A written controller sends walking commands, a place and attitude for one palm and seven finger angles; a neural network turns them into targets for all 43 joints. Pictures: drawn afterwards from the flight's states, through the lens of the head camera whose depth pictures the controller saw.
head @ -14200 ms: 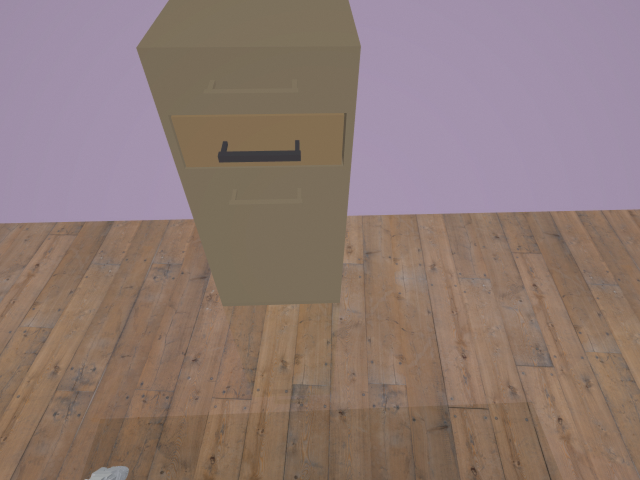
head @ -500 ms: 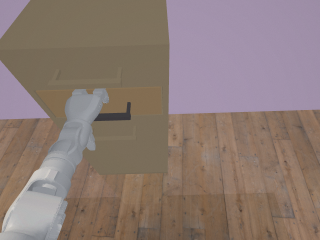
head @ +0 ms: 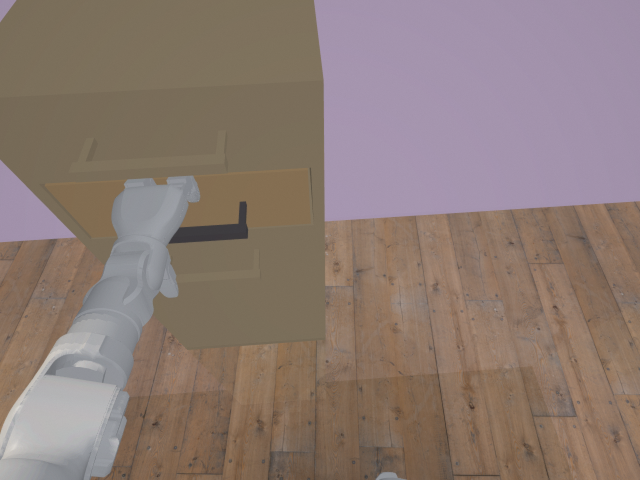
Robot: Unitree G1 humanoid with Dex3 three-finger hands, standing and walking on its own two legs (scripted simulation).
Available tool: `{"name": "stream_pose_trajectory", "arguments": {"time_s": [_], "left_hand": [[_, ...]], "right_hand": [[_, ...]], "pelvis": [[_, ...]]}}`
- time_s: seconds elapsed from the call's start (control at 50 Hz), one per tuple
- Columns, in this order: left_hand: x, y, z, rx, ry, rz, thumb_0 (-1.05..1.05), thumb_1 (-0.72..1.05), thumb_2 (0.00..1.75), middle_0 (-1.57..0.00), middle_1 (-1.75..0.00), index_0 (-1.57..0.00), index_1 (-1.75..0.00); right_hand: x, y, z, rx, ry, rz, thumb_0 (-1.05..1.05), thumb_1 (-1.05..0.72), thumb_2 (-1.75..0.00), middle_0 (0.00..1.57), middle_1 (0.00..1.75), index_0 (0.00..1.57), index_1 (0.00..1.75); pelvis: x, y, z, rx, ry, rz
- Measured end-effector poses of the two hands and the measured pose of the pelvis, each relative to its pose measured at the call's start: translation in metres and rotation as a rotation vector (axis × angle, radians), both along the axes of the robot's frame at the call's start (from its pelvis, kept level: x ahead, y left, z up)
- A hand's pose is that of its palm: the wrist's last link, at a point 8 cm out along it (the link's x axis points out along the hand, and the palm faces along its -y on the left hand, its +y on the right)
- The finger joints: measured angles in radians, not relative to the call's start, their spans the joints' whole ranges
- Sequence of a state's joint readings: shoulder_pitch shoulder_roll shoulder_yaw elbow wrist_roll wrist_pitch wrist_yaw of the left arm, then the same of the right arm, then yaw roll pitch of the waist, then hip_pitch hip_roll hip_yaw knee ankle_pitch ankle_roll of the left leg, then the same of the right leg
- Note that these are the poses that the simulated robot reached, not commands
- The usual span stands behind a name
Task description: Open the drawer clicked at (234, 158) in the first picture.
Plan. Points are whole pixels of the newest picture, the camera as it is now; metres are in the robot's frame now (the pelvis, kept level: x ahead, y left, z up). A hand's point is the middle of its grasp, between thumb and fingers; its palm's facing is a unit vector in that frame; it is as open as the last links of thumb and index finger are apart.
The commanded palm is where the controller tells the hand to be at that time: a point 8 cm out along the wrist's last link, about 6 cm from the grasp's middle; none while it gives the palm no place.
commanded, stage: move the hooked fingers above the handle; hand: left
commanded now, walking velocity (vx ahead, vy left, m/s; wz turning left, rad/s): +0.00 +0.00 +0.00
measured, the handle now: (188, 223) +0.49 +0.21 -0.04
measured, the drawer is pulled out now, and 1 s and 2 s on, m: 0.00 0.00 0.00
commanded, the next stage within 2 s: lower the fingers behind the handle in 0.40 s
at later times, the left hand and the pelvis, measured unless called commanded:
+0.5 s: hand (164, 233) +0.44 +0.22 +0.02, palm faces -0.05 -0.04 -1.00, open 13.8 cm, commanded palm +0.42 +0.22 +0.07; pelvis +0.00 +0.00 +0.00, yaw +0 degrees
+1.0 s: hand (173, 247) +0.44 +0.22 -0.02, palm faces -0.08 -0.04 -1.00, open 13.8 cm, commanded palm +0.42 +0.22 +0.04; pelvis +0.00 +0.00 -0.01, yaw +0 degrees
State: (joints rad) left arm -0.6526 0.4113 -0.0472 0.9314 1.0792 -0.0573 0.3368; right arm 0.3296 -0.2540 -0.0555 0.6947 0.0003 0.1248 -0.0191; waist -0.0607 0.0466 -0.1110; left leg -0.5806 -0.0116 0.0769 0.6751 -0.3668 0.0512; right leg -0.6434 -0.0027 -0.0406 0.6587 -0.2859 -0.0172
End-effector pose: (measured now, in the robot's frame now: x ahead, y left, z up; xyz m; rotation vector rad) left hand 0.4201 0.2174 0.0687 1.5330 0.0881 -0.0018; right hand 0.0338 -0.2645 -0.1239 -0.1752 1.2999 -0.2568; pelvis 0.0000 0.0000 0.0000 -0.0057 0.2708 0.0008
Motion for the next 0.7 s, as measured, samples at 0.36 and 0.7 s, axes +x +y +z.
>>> {"name": "stream_pose_trajectory", "arguments": {"time_s": [0.36,0.7], "left_hand": [[0.006,-0.009,0.004,-0.015,-0.016,-0.005,0.00,-0.49,0.30,-0.32,-1.20,-0.32,-1.20],[-0.006,-0.001,-0.008,-0.013,0.008,-0.021,0.00,-0.49,0.30,-0.32,-1.20,-0.32,-1.20]], "right_hand": [[0.029,0.005,0.001,0.007,-0.065,0.036,0.01,-0.91,-0.89,0.20,0.30,0.20,0.30],[0.022,0.001,-0.002,-0.001,-0.021,0.045,0.01,-0.91,-0.89,0.20,0.30,0.20,0.30]], "pelvis": [[0.003,0.002,-0.001,-0.003,0.000,0.005],[0.004,0.001,-0.002,-0.005,0.004,0.018]]}}
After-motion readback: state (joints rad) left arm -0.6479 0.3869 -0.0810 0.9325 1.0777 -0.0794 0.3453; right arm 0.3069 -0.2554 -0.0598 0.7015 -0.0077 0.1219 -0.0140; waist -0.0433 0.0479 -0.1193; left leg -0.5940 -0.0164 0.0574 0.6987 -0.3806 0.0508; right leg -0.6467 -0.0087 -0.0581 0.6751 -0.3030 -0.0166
